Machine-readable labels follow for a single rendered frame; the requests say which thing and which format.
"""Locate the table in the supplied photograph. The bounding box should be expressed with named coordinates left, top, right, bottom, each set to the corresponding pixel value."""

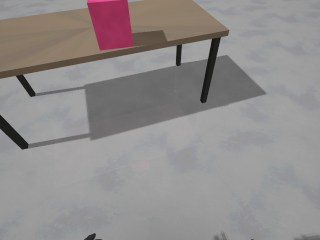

left=0, top=0, right=230, bottom=150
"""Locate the carton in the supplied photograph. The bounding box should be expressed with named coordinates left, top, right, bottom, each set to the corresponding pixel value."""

left=87, top=0, right=134, bottom=51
